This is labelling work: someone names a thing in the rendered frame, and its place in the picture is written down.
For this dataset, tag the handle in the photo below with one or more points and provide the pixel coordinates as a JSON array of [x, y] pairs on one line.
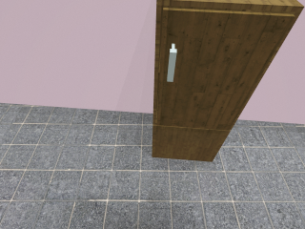
[[171, 66]]

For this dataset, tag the cupboard door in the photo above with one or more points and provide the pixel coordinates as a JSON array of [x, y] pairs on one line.
[[220, 55]]

